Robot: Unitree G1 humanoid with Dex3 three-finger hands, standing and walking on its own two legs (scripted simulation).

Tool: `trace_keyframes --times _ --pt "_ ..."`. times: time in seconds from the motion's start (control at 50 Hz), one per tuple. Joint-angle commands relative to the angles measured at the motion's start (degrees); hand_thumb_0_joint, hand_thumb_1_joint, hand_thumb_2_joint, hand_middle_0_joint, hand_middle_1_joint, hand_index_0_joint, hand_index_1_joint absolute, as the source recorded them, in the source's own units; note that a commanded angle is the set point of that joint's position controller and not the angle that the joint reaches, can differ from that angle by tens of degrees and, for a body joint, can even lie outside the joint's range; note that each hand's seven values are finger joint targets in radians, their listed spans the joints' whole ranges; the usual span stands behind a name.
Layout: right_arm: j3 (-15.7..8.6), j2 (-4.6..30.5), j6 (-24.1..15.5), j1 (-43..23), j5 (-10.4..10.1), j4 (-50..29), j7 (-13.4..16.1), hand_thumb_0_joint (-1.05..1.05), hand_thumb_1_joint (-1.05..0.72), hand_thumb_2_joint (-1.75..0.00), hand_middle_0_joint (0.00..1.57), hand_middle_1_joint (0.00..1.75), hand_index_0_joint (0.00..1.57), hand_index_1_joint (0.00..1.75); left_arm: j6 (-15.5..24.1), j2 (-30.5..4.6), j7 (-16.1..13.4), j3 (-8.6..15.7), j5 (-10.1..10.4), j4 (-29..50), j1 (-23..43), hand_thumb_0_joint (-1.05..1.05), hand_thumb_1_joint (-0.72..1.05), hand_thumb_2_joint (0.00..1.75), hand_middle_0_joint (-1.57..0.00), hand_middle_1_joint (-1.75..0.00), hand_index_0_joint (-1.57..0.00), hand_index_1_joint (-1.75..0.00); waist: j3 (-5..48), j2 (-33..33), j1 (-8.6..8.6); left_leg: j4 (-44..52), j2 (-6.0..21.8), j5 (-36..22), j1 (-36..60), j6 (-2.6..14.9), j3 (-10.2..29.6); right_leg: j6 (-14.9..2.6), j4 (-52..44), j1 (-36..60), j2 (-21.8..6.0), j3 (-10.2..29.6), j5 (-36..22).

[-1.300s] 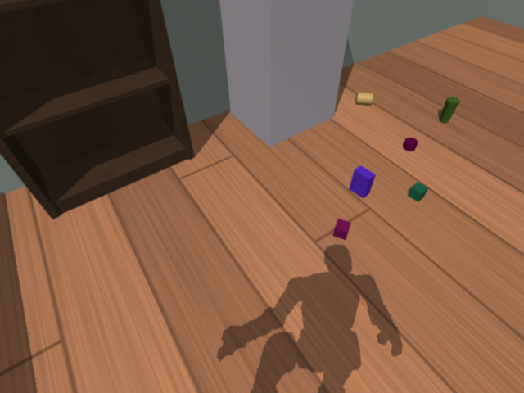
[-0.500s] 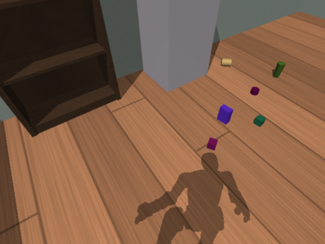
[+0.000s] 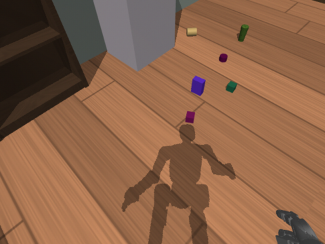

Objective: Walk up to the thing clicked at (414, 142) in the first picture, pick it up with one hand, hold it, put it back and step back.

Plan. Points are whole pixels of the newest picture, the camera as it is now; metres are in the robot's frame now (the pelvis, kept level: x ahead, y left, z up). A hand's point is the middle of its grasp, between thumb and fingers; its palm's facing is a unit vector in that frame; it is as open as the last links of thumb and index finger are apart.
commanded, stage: walk up
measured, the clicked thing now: (223, 58) +1.73 -0.53 -0.75
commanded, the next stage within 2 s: none
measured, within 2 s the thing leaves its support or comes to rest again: neither
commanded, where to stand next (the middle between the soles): +0.06 +0.00 m, yaw -72 degrees
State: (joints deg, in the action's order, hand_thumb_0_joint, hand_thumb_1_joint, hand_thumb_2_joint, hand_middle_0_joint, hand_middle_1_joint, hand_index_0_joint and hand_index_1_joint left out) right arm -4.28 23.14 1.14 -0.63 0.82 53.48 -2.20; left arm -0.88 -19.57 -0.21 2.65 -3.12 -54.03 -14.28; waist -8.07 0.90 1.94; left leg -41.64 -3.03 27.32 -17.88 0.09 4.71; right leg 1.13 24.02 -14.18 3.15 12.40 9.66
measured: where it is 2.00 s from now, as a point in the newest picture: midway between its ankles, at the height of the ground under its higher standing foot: outside the picture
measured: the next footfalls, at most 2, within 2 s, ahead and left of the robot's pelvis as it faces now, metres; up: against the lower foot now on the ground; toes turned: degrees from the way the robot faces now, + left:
right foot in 0.52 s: +0.00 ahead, -0.09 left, +0.00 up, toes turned -30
left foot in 0.90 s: +0.20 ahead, +0.04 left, +0.00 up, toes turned -45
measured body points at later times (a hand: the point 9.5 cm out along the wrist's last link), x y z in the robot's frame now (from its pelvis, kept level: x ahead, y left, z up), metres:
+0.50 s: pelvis +0.00 +0.05 -0.01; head +0.04 +0.01 +0.43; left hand +0.27 +0.27 -0.10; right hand -0.10 -0.27 -0.12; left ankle +0.01 +0.14 -0.74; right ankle -0.04 -0.07 -0.73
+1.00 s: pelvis +0.05 +0.04 -0.02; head +0.11 +0.03 +0.42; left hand +0.35 +0.16 -0.15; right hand -0.11 -0.25 -0.10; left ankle +0.17 +0.07 -0.74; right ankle -0.04 -0.04 -0.69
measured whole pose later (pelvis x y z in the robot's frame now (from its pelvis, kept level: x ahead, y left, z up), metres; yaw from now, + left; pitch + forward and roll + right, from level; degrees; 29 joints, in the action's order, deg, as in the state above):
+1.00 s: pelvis +0.05 +0.04 -0.02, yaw -49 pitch -3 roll -1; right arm -2.8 20.4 -0.3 12.7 1.2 40.6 0.2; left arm -3.9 -24.2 0.1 3.1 -1.4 -38.5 -14.2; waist -9.1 -4.3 0.0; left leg -40.4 2.2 16.2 -21.3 1.6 -3.6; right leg -0.1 61.2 -25.2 7.8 8.3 29.0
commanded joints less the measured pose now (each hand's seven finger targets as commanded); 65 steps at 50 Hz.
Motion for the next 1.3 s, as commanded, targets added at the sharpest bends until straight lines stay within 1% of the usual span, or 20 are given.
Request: trace_keyframes --times 0.0,0.04,0.06,0.08,0.12,0.22,0.34,0.48,0.5,0.54,0.56,0.64,0.78,0.84,0.86,0.88,0.92,1.06,1.2,1.28 --pt "-3.80 8.62 -0.05 6.24 0.21 -5.80 0.47 0.00 -0.90 -0.90 0.20 0.30 0.20 0.30 1.53 -15.46 -1.15 4.66 -0.28 11.62 4.55 0.00 0.90 0.90 -0.20 -0.30 -0.20 -0.30 14.36 -8.88 -3.93 4.69 0.68 -4.13 6.31 0.28 1.59 -9.94 0.29 0.50 -10.34 16.37 -20.34" --pt "-4.53 8.89 -0.39 12.69 0.71 -5.47 0.99 0.00 -0.90 -0.90 0.20 0.30 0.20 0.30 0.83 -13.56 -0.74 4.10 0.34 14.19 7.50 0.00 0.90 0.90 -0.20 -0.30 -0.20 -0.30 15.97 -3.67 -8.31 23.46 2.51 -12.00 23.54 1.05 1.41 -4.52 7.73 -11.31 -3.16 8.43 -12.73" --pt "-5.74 13.37 -0.60 13.55 1.60 -6.20 1.51 0.00 -0.90 -0.90 0.20 0.30 0.20 0.30 0.70 -9.45 -0.93 3.14 0.72 15.71 7.16 0.00 0.90 0.90 -0.20 -0.30 -0.20 -0.30 15.64 9.05 -8.90 27.36 14.63 -15.02 29.34 3.56 14.98 -0.90 17.50 -20.91 3.79 1.68 3.33" --pt "-6.15 15.39 -0.61 9.10 1.52 -8.81 2.05 0.00 -0.90 -0.90 0.20 0.30 0.20 0.30 0.39 -10.85 -1.14 3.53 0.20 15.01 2.54 0.00 0.90 0.90 -0.20 -0.30 -0.20 -0.30 14.81 13.25 -5.45 25.39 24.84 -24.99 24.50 7.68 21.72 0.19 26.73 -21.78 5.08 -1.01 21.98" --pt "-6.47 16.22 -0.55 1.60 1.18 -12.10 1.75 0.00 -0.90 -0.90 0.20 0.30 0.20 0.30 -0.67 -14.73 -0.78 4.63 0.19 13.48 -1.36 0.00 0.90 0.90 -0.20 -0.30 -0.20 -0.30 10.01 12.79 -3.33 29.06 30.98 -13.95 8.69 16.54 22.18 0.80 37.68 -16.28 -2.16 -5.11 21.68" --pt "-4.63 11.05 -1.98 6.01 0.92 -12.30 2.07 0.00 -0.90 -0.90 0.20 0.30 0.20 0.30 -1.21 -13.48 3.27 4.91 1.45 13.66 -0.20 0.00 0.90 0.90 -0.20 -0.30 -0.20 -0.30 4.17 7.25 -3.12 24.69 15.07 -20.68 11.27 6.10 0.69 -0.36 34.66 -17.40 -3.40 -7.98 7.59" --pt "-5.66 15.10 -2.42 14.54 1.36 -14.24 0.76 0.00 -0.90 -0.90 0.20 0.30 0.20 0.30 -0.38 -12.87 3.95 3.52 1.41 18.33 5.78 0.00 0.90 0.90 -0.20 -0.30 -0.20 -0.30 4.89 9.71 -6.93 24.78 21.26 -18.65 15.80 9.12 -1.31 -0.16 20.40 -15.89 -5.19 -13.23 11.66" --pt "-5.36 14.52 -1.57 15.10 -0.41 -17.88 0.30 0.00 -0.90 -0.90 0.20 0.30 0.20 0.30 1.10 -14.18 2.74 4.24 1.09 16.35 -3.09 0.00 0.90 0.90 -0.20 -0.30 -0.20 -0.30 12.12 2.96 -1.97 2.87 19.13 -37.11 11.19 5.97 -12.32 -4.80 1.08 4.24 -1.62 -16.76 6.87" --pt "-4.50 12.65 -1.69 15.05 -1.10 -18.33 0.20 0.00 -0.90 -0.90 0.20 0.30 0.20 0.30 1.58 -17.43 2.10 5.53 0.83 15.46 -7.68 0.00 0.90 0.90 -0.20 -0.30 -0.20 -0.30 15.46 -4.79 1.44 -9.44 14.97 -33.73 4.09 3.08 -14.68 -7.50 -2.91 14.31 -3.66 -9.51 4.56" --pt "-2.74 9.00 -1.62 12.78 -2.55 -21.09 0.34 0.00 -0.90 -0.90 0.20 0.30 0.20 0.30 2.17 -20.76 1.17 6.06 1.40 17.65 -6.84 0.00 0.90 0.90 -0.20 -0.30 -0.20 -0.30 13.43 -16.96 2.59 -22.71 2.62 8.83 -23.44 -1.89 -8.51 -19.50 -2.16 24.94 -20.08 22.57 -10.95" --pt "-3.15 11.08 -1.62 12.38 -1.98 -20.78 0.81 0.00 -0.90 -0.90 0.20 0.30 0.20 0.30 1.57 -21.51 1.03 6.30 2.17 18.17 -5.25 0.00 0.90 0.90 -0.20 -0.30 -0.20 -0.30 12.31 -15.66 2.60 -24.76 5.46 11.41 -18.73 -2.05 -3.86 -22.05 -3.74 15.76 -22.47 24.07 -6.04" --pt "-3.06 11.18 -1.66 15.87 -1.98 -16.34 0.45 0.00 -0.90 -0.90 0.20 0.30 0.20 0.30 1.31 -16.16 0.09 4.74 3.01 19.06 -0.18 0.00 0.90 0.90 -0.20 -0.30 -0.20 -0.30 8.87 -8.99 -2.00 -17.19 6.18 -0.27 -16.25 -1.29 -4.65 -13.27 -1.07 13.21 -10.55 6.17 -11.14" --pt "-3.08 8.93 -2.00 16.02 -0.61 -17.17 2.91 0.00 -0.90 -0.90 0.20 0.30 0.20 0.30 0.19 -17.28 0.64 5.24 1.03 22.35 -0.32 0.00 0.90 0.90 -0.20 -0.30 -0.20 -0.30 6.40 -10.29 -1.52 -5.86 2.58 -4.93 -3.48 0.73 -4.94 -13.29 4.44 -4.05 -7.87 8.71 -21.73" --pt "-3.55 8.24 -2.62 23.24 -0.24 -15.06 3.85 0.00 -0.90 -0.90 0.20 0.30 0.20 0.30 -0.73 -16.23 0.52 4.81 1.76 24.42 4.46 0.00 0.90 0.90 -0.20 -0.30 -0.20 -0.30 8.64 -7.72 -6.19 7.41 1.91 -16.49 10.27 1.93 -4.97 -9.67 11.49 -12.38 -6.16 9.06 -14.76" --pt "-4.06 10.01 -2.98 24.01 0.57 -15.06 4.10 0.00 -0.90 -0.90 0.20 0.30 0.20 0.30 -0.98 -13.64 0.41 4.04 2.44 24.75 3.68 0.00 0.90 0.90 -0.20 -0.30 -0.20 -0.30 9.12 -2.43 -6.73 13.26 4.57 -18.23 13.46 2.82 -0.93 -6.27 16.43 -14.98 -2.59 6.95 -7.83" --pt "-5.29 14.71 -3.25 24.42 1.23 -15.73 4.55 0.00 -0.90 -0.90 0.20 0.30 0.20 0.30 -1.02 -10.68 0.26 3.19 2.81 24.82 1.62 0.00 0.90 0.90 -0.20 -0.30 -0.20 -0.30 10.54 9.18 -7.05 18.69 18.16 -20.60 17.24 6.29 14.36 -2.42 29.29 -20.76 4.93 0.44 7.18" --pt "-5.95 18.27 -3.33 16.07 -0.15 -17.87 4.27 0.00 -0.90 -0.90 0.20 0.30 0.20 0.30 -1.79 -15.66 -0.70 3.76 1.53 21.02 -6.93 0.00 0.90 0.90 -0.20 -0.30 -0.20 -0.30 10.23 9.66 -2.26 24.40 32.57 -13.59 7.54 13.57 25.47 -1.28 44.41 -17.15 2.20 -3.04 23.59" --pt "-3.98 13.84 -3.92 15.10 0.58 -18.44 3.26 0.00 -0.90 -0.90 0.20 0.30 0.20 0.30 -1.40 -14.63 2.37 4.93 2.89 17.42 -6.56 0.00 0.90 0.90 -0.20 -0.30 -0.20 -0.30 8.43 10.36 -2.55 20.28 17.00 -11.82 8.38 9.03 0.82 -0.81 40.40 -17.76 -0.82 -5.82 12.97" --pt "-4.56 16.68 -2.66 16.72 1.39 -19.79 1.63 0.00 -0.90 -0.90 0.20 0.30 0.20 0.30 0.58 -14.63 1.41 4.60 2.50 15.19 -6.65 0.00 0.90 0.90 -0.20 -0.30 -0.20 -0.30 11.08 12.60 -4.35 14.64 21.90 -14.43 5.86 12.58 -1.66 -0.19 21.12 -7.49 -3.02 -14.11 18.12" --pt "-2.96 12.27 -1.16 15.12 0.09 -19.63 1.43 0.00 -0.90 -0.90 0.20 0.30 0.20 0.30 2.09 -16.02 0.12 5.88 1.70 11.13 -12.66 0.00 0.90 0.90 -0.20 -0.30 -0.20 -0.30 10.13 1.73 0.22 -3.41 17.81 -13.58 -4.79 6.72 -7.84 -3.49 3.36 4.46 -1.99 -10.30 10.38"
